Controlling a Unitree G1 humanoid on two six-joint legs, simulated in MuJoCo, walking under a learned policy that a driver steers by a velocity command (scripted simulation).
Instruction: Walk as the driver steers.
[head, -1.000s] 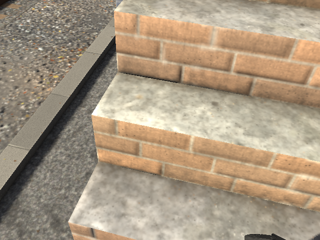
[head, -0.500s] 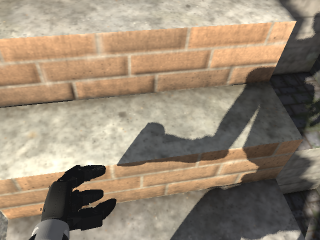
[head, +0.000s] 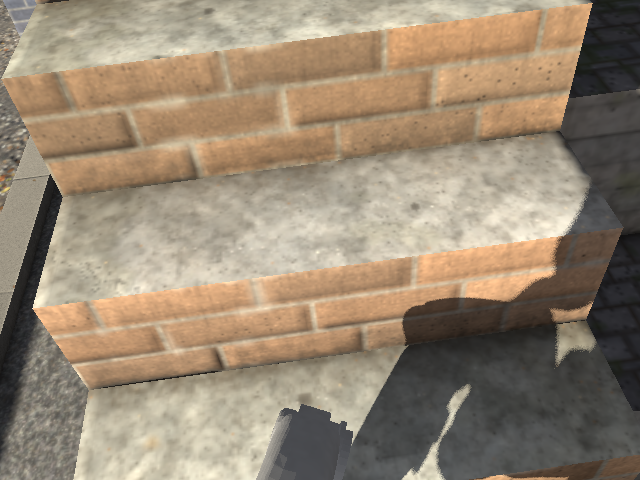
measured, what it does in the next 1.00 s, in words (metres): climbs: left foot 0.22 m higher, then right foot 0.21 m higher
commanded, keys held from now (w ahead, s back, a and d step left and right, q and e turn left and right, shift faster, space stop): q+shift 0.18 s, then shift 0.06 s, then e+shift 0.28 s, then w+e+shift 0.06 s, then w+shift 0.26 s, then w+q+shift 0.16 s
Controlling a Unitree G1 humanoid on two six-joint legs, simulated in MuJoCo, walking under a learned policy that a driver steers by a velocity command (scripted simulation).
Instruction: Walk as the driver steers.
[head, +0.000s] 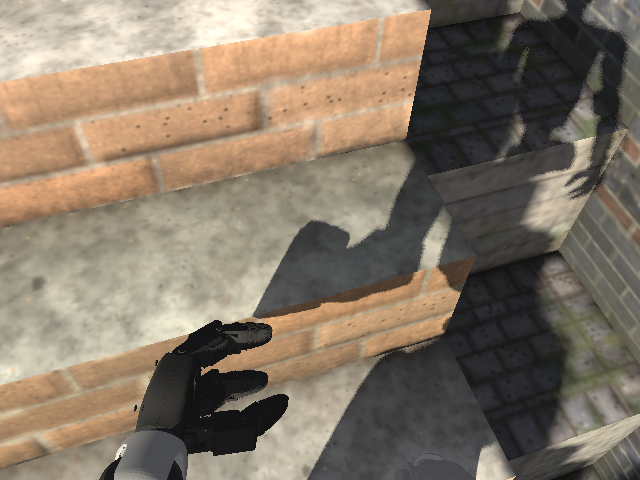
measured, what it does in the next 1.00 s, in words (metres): climbs, turning left: left foot 0.21 m higher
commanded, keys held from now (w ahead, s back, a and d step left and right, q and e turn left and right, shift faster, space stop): w+q+shift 0.56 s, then w+shift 0.14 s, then w+e+shift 0.30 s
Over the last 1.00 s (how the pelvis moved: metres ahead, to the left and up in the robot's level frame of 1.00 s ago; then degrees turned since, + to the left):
0.36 -0.03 0.23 -3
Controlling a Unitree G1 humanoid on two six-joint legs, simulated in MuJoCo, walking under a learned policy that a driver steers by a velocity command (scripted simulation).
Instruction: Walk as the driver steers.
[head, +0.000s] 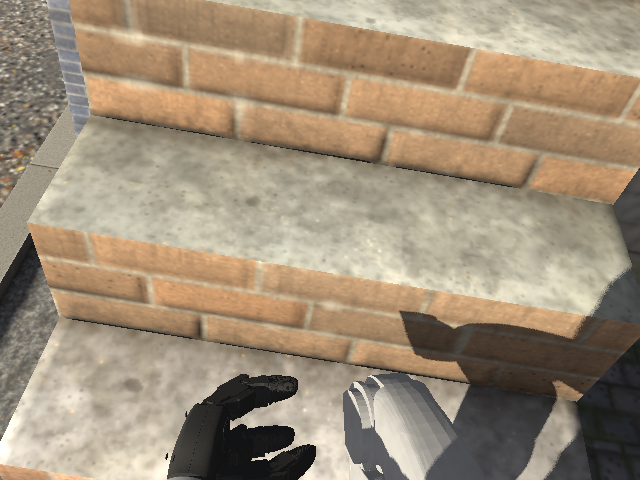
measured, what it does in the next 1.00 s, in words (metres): climbs, turning right: right foot 0.22 m higher, then left foot 0.21 m higher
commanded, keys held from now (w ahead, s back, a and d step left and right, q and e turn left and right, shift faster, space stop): w+e+shift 0.24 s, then w+shift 0.76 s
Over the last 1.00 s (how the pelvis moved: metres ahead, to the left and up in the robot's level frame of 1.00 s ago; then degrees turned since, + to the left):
0.36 0.11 0.41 25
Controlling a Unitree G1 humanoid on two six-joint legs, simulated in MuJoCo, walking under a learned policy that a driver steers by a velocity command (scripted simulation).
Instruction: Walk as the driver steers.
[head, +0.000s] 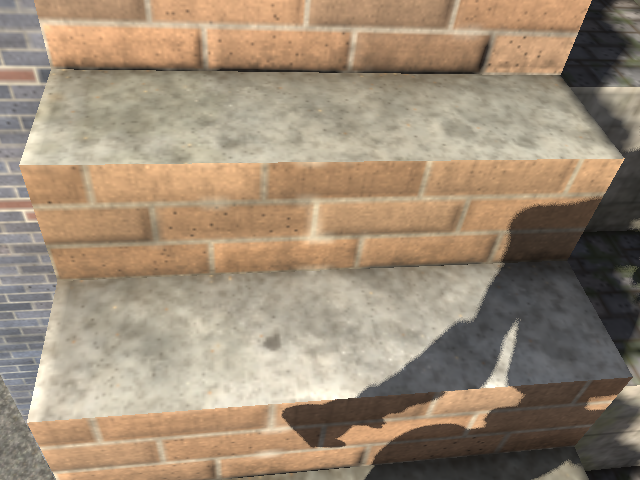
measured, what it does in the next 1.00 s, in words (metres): climbs, turning right: left foot 0.22 m higher, then right foot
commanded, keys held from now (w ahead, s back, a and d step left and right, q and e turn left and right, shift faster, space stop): w+shift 0.24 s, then shift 0.08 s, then e+shift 0.32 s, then w+e+shift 0.18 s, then w+shift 0.06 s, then w+q+shift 0.12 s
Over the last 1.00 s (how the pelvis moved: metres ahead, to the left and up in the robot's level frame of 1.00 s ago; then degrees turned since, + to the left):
0.56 0.03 0.52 -19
